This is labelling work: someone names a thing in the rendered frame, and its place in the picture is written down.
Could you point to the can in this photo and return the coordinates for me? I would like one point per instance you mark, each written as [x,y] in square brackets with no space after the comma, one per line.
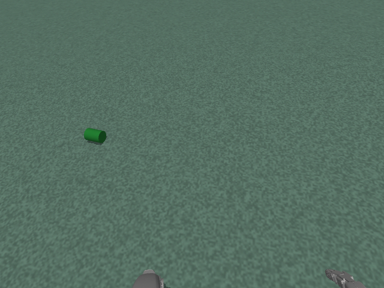
[95,135]

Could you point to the right robot hand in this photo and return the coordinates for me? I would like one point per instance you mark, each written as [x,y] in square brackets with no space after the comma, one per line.
[343,279]

